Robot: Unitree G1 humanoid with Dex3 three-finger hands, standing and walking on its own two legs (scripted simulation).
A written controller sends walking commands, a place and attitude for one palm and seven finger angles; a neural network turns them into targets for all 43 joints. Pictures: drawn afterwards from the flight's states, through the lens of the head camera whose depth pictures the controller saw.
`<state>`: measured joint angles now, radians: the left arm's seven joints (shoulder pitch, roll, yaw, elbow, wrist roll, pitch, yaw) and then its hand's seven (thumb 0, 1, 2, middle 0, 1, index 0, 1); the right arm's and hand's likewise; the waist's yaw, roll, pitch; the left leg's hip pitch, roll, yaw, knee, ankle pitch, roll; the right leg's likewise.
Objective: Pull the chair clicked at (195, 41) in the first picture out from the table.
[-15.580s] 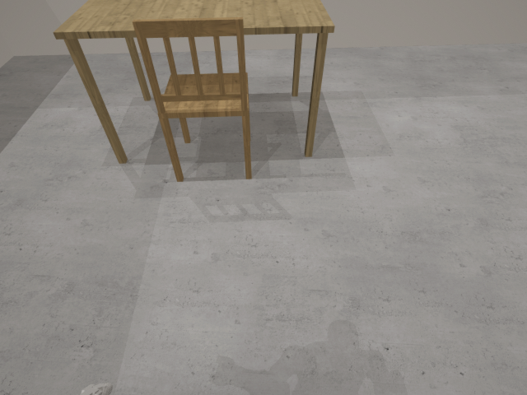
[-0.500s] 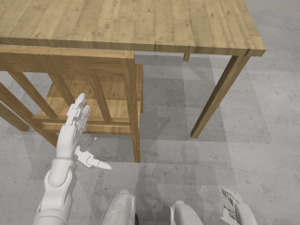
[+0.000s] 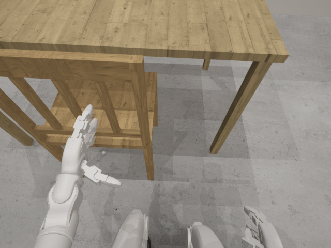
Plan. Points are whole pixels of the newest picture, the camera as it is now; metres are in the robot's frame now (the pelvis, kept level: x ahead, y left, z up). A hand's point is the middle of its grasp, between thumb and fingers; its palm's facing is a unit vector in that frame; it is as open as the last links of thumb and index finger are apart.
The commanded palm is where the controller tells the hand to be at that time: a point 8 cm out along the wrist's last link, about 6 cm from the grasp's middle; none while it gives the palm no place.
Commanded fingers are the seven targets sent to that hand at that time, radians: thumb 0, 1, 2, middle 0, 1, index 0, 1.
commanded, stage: aim the fingers beside a spindle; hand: left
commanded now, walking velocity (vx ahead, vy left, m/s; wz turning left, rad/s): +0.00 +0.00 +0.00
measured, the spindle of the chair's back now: (74, 107) +0.47 +0.28 +0.00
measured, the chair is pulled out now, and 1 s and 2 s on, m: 0.00 0.00 0.00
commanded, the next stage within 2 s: none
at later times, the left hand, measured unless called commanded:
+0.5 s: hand (104, 152) +0.32 +0.16 +0.03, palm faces -0.04 -1.00 -0.03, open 17.0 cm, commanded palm +0.31 +0.21 +0.03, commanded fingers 0.00 -0.50 0.30 -0.06 -0.08 -0.06 -0.08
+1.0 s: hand (104, 154) +0.33 +0.16 +0.02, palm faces -0.02 -1.00 -0.03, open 17.0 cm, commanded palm +0.31 +0.21 +0.03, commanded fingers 0.00 -0.50 0.30 -0.06 -0.08 -0.06 -0.08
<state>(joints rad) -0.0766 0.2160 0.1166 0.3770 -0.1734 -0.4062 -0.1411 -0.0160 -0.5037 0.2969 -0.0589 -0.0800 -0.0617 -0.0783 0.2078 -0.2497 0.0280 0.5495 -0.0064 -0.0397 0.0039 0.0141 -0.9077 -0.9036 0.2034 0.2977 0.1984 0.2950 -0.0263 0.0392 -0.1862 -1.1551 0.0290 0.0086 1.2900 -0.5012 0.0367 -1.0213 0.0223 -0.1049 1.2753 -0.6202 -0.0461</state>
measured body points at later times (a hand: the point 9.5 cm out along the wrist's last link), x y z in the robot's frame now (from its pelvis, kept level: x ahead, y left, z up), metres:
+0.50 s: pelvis +0.00 +0.00 +0.00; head +0.10 +0.01 +0.44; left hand +0.32 +0.21 +0.04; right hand +0.16 -0.24 -0.10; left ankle +0.06 +0.10 -0.62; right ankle +0.00 -0.10 -0.62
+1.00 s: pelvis +0.00 +0.01 +0.00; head +0.10 +0.02 +0.44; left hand +0.32 +0.22 +0.02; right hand +0.17 -0.23 -0.10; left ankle +0.06 +0.10 -0.62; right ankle +0.00 -0.10 -0.62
